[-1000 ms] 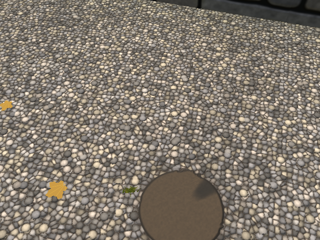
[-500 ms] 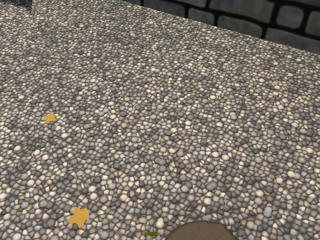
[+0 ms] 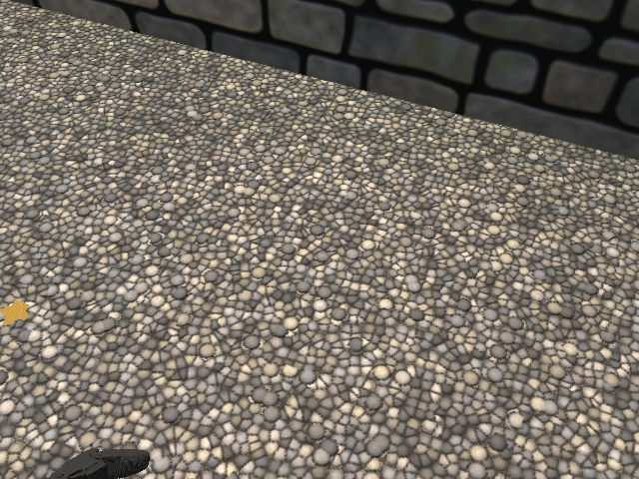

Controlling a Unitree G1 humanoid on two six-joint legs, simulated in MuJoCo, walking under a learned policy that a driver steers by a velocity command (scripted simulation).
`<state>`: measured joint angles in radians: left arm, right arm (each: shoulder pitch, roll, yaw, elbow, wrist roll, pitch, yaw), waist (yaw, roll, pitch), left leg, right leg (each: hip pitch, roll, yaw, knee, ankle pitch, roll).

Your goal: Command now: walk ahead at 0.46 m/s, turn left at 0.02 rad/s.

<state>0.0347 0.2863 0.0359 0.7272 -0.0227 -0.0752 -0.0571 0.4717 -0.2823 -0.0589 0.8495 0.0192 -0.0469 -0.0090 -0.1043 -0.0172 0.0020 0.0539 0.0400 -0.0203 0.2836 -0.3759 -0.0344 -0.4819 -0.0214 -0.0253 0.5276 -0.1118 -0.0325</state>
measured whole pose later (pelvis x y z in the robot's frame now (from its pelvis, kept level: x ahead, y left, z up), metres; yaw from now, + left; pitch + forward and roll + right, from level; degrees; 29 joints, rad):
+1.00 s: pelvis +0.30 +0.00 -0.01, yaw -3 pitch +0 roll +1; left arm 0.36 0.26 0.04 1.02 -0.03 -0.04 0.02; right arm 0.18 -0.25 -0.06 0.92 0.02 -0.08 0.01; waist 0.02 -0.04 0.00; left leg -0.28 -0.03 0.06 0.58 -0.28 0.06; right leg -0.10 -0.04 0.05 0.56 -0.45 0.01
